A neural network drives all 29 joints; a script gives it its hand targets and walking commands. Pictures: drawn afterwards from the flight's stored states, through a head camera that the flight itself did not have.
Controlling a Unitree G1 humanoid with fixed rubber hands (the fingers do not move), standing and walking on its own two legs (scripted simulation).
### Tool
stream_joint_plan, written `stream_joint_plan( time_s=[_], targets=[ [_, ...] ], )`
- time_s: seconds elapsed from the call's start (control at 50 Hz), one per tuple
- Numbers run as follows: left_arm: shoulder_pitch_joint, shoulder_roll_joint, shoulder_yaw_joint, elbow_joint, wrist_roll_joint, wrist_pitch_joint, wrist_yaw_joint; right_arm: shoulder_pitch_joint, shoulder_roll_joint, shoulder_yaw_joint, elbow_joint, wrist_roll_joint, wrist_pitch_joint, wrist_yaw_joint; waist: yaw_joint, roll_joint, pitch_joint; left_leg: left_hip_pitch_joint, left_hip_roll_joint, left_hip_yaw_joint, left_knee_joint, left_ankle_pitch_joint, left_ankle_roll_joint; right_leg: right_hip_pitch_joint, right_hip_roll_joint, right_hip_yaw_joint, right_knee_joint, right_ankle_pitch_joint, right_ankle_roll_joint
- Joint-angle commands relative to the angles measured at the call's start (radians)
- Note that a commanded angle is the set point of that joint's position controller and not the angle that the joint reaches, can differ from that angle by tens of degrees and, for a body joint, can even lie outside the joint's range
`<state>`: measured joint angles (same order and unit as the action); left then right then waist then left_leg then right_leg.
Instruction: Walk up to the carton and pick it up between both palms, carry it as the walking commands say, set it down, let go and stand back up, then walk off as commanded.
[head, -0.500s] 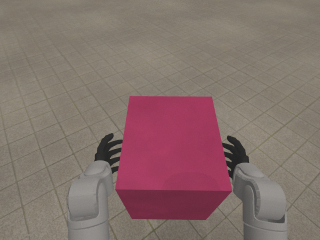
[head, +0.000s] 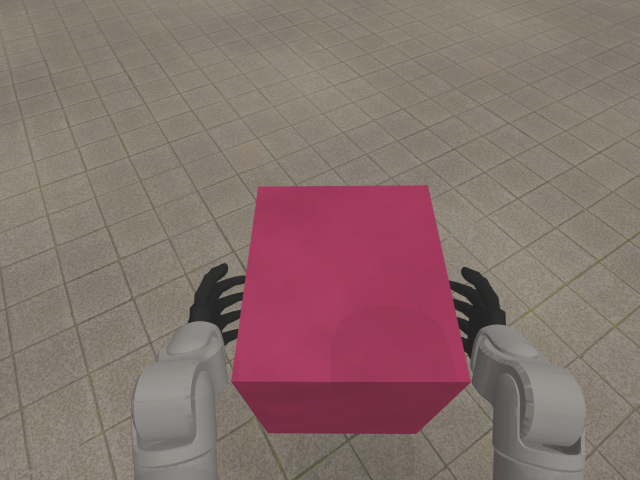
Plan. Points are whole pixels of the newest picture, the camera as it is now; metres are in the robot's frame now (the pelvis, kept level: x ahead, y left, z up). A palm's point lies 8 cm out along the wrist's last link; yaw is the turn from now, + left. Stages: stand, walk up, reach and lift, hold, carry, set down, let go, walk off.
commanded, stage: carry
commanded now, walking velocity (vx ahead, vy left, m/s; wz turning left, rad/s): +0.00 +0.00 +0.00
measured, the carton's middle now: (342, 318) +0.33 +0.00 -0.01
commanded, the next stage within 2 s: none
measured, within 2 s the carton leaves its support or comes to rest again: neither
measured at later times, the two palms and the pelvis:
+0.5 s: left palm (245, 256) +0.38 +0.13 +0.05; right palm (479, 266) +0.37 -0.17 +0.06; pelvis +0.11 -0.01 -0.01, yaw -2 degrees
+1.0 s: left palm (238, 237) +0.44 +0.16 +0.02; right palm (446, 244) +0.43 -0.15 +0.03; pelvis +0.19 +0.01 -0.01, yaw -3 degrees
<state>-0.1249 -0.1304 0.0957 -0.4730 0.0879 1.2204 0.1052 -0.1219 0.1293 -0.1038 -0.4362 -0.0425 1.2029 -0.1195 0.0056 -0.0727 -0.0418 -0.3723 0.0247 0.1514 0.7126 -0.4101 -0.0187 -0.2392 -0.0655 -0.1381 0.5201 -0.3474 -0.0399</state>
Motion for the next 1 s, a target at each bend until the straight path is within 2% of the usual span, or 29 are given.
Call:
stream_joint_plan(
  time_s=[0.0,0.02,0.04,0.06,0.12,0.14,0.18,0.2,0.22,0.26,0.3,0.38,0.44,0.46,0.52,0.54,0.58,0.6,0.62,0.64,0.72,0.76,0.78,0.8,0.82,0.84,0.9,0.94,0.98],
  targets=[
    [-0.430,-0.861,-0.742,-0.102,-0.404,-0.045,-0.252,-0.450,0.852,0.756,-0.135,0.376,-0.034,0.262,-0.030,-0.011,-0.553,0.452,0.033,0.016,-0.298,0.698,0.058,0.122,-0.060,0.041,0.298,1.036,0.058],
    [-0.458,-0.845,-0.739,-0.086,-0.396,-0.038,-0.251,-0.437,0.845,0.748,-0.114,0.363,-0.032,0.263,-0.044,0.224,-0.599,0.768,0.219,-0.178,-0.138,1.412,0.147,-0.208,-0.004,-0.004,0.395,0.440,0.091],
    [-0.463,-0.840,-0.744,-0.093,-0.386,-0.029,-0.251,-0.416,0.838,0.732,-0.101,0.348,-0.028,0.266,-0.036,0.350,-0.556,0.830,0.336,-0.271,-0.115,1.753,0.240,-0.340,0.078,0.023,0.474,-0.183,0.056],
    [-0.416,-0.836,-0.734,-0.032,-0.364,-0.029,-0.260,-0.400,0.824,0.715,-0.077,0.320,-0.030,0.266,-0.029,0.283,-0.485,0.743,0.365,-0.281,-0.147,1.705,0.256,-0.337,0.061,0.091,0.472,-0.250,0.042],
    [-0.502,-0.798,-0.658,0.117,-0.320,-0.053,-0.276,-0.452,0.783,0.609,0.111,0.236,-0.056,0.265,-0.021,0.222,-0.227,0.427,0.212,-0.115,-0.235,1.161,0.154,-0.229,0.028,0.045,0.051,-0.144,0.040],
    [-0.596,-0.823,-0.744,-0.054,-0.399,-0.043,-0.277,-0.499,0.823,0.703,-0.023,0.313,-0.043,0.269,-0.004,0.203,-0.198,0.321,0.192,-0.049,-0.216,1.032,0.103,-0.077,0.027,0.046,-0.051,0.038,0.037],
    [-0.593,-0.823,-0.699,0.016,-0.395,-0.041,-0.278,-0.578,0.826,0.714,-0.022,0.329,-0.042,0.264,-0.008,0.093,-0.196,0.156,0.132,0.019,-0.067,0.672,0.043,0.101,-0.041,0.140,-0.084,0.635,0.013],
    [-0.612,-0.834,-0.730,-0.045,-0.425,-0.035,-0.275,-0.614,0.853,0.761,-0.081,0.374,-0.029,0.264,-0.019,-0.018,-0.238,0.086,0.086,0.006,-0.024,0.249,0.030,0.178,-0.150,0.261,-0.044,0.989,-0.021],
    [-0.587,-0.845,-0.719,-0.029,-0.426,-0.027,-0.275,-0.645,0.855,0.764,-0.094,0.382,-0.021,0.263,-0.019,-0.141,-0.281,0.029,0.051,-0.037,0.001,-0.075,0.029,0.216,-0.226,0.351,-0.059,1.048,-0.070],
    [-0.552,-0.844,-0.637,0.096,-0.338,-0.036,-0.269,-0.686,0.843,0.726,-0.041,0.368,-0.021,0.270,-0.023,-0.157,-0.239,0.054,0.035,-0.036,-0.101,-0.039,0.025,0.194,-0.204,0.326,-0.054,0.940,-0.126],
    [-0.524,-0.866,-0.635,0.079,-0.333,-0.051,-0.257,-0.658,0.861,0.732,-0.052,0.374,-0.033,0.270,-0.028,-0.097,-0.332,0.159,0.062,-0.003,-0.195,0.269,0.017,0.232,-0.134,0.158,0.031,1.090,-0.051],
    [-0.528,-0.891,-0.693,-0.004,-0.378,-0.065,-0.252,-0.565,0.897,0.740,-0.049,0.378,-0.048,0.268,-0.012,0.063,-0.446,0.247,0.092,-0.032,-0.060,0.846,0.027,0.221,-0.061,0.101,0.120,1.006,0.016],
    [-0.547,-0.887,-0.724,-0.090,-0.388,-0.079,-0.242,-0.512,0.922,0.741,-0.071,0.394,-0.057,0.273,-0.023,0.098,-0.484,0.279,0.046,0.014,-0.127,0.842,0.028,0.224,-0.037,0.101,0.212,1.151,0.015],
    [-0.542,-0.876,-0.701,-0.063,-0.367,-0.083,-0.238,-0.498,0.925,0.716,-0.025,0.377,-0.063,0.272,-0.029,0.125,-0.486,0.381,0.048,0.003,-0.139,0.938,0.045,0.128,-0.008,0.061,0.241,1.073,0.035],
    [-0.532,-0.859,-0.679,-0.021,-0.326,-0.122,-0.239,-0.467,0.872,0.636,0.019,0.306,-0.116,0.272,-0.017,0.312,-0.480,0.619,0.139,-0.070,-0.029,1.422,0.097,-0.132,0.073,-0.031,0.046,0.304,0.054],
    [-0.531,-0.861,-0.670,-0.008,-0.312,-0.144,-0.238,-0.492,0.873,0.631,0.016,0.296,-0.138,0.274,-0.004,0.294,-0.456,0.579,0.140,-0.040,0.001,1.448,0.093,-0.099,0.095,-0.038,-0.068,0.158,0.041],
    [-0.535,-0.847,-0.644,0.053,-0.286,-0.180,-0.238,-0.526,0.824,0.603,0.021,0.269,-0.174,0.274,0.011,0.177,-0.432,0.342,0.088,0.025,0.058,1.179,0.059,0.106,0.060,0.025,-0.114,0.507,0.019],
    [-0.520,-0.832,-0.624,0.078,-0.279,-0.202,-0.239,-0.513,0.808,0.594,0.048,0.253,-0.192,0.274,0.017,0.061,-0.414,0.136,0.063,0.020,0.069,0.776,0.043,0.264,-0.009,0.112,-0.070,0.826,-0.004],
    [-0.510,-0.834,-0.639,0.053,-0.288,-0.215,-0.237,-0.524,0.812,0.624,-0.005,0.269,-0.205,0.271,0.019,-0.087,-0.381,-0.164,-0.002,0.015,0.094,0.060,0.032,0.503,-0.131,0.233,-0.017,1.270,-0.082],
    [-0.512,-0.867,-0.699,-0.041,-0.348,-0.204,-0.239,-0.549,0.832,0.708,-0.128,0.334,-0.197,0.265,0.022,-0.164,-0.323,-0.332,-0.026,-0.011,0.067,-0.159,0.033,0.606,-0.174,0.239,0.029,1.437,-0.106],
    [-0.496,-0.858,-0.761,-0.128,-0.425,-0.114,-0.247,-0.514,0.834,0.763,-0.173,0.375,-0.106,0.243,0.021,-0.150,-0.336,-0.340,-0.054,0.025,-0.102,-0.052,0.027,0.649,-0.154,0.180,0.099,1.487,-0.109],
    [-0.373,-0.800,-0.717,-0.042,-0.370,-0.070,-0.247,-0.393,0.816,0.750,-0.069,0.343,-0.055,0.241,-0.006,-0.124,-0.451,0.086,-0.028,0.038,-0.267,0.331,0.051,0.370,-0.112,0.089,0.155,1.313,-0.034],
    [-0.332,-0.786,-0.714,-0.018,-0.353,-0.057,-0.247,-0.360,0.798,0.743,-0.048,0.333,-0.039,0.244,-0.023,-0.037,-0.545,0.363,0.049,-0.038,-0.236,0.697,0.088,0.163,-0.085,0.063,0.229,1.046,0.031],
    [-0.300,-0.765,-0.694,0.018,-0.320,-0.046,-0.243,-0.343,0.775,0.730,-0.039,0.324,-0.030,0.252,-0.037,0.174,-0.607,0.641,0.253,-0.252,-0.150,1.354,0.172,-0.120,-0.011,0.040,0.367,0.469,0.079],
    [-0.260,-0.732,-0.597,0.188,-0.220,-0.071,-0.246,-0.314,0.731,0.637,0.080,0.248,-0.060,0.261,-0.032,0.319,-0.579,0.745,0.349,-0.357,-0.135,1.641,0.250,-0.273,0.086,0.065,0.461,-0.233,0.061],
    [-0.278,-0.681,-0.453,0.450,-0.095,-0.141,-0.256,-0.254,0.685,0.448,0.416,0.086,-0.137,0.271,-0.025,0.315,-0.519,0.632,0.357,-0.363,-0.159,1.601,0.294,-0.235,0.078,0.122,0.457,-0.257,0.039],
    [-0.540,-0.787,-0.593,0.191,-0.222,-0.260,-0.267,-0.442,0.769,0.533,0.212,0.147,-0.260,0.278,-0.013,0.297,-0.327,0.433,0.196,-0.167,-0.204,1.260,0.160,-0.202,0.031,0.070,0.106,-0.180,0.036],
    [-0.759,-0.906,-0.813,-0.224,-0.429,-0.243,-0.262,-0.672,0.903,0.768,-0.177,0.366,-0.228,0.280,-0.005,0.185,-0.216,0.260,0.160,-0.092,-0.240,0.766,0.090,-0.058,0.025,0.067,-0.062,0.052,0.035],
    [-0.784,-0.952,-0.830,-0.247,-0.471,-0.202,-0.259,-0.755,0.964,0.811,-0.213,0.424,-0.187,0.275,-0.016,0.111,-0.243,0.225,0.136,-0.100,-0.222,0.425,0.083,0.015,-0.015,0.121,-0.102,0.220,0.008]
  ],
)
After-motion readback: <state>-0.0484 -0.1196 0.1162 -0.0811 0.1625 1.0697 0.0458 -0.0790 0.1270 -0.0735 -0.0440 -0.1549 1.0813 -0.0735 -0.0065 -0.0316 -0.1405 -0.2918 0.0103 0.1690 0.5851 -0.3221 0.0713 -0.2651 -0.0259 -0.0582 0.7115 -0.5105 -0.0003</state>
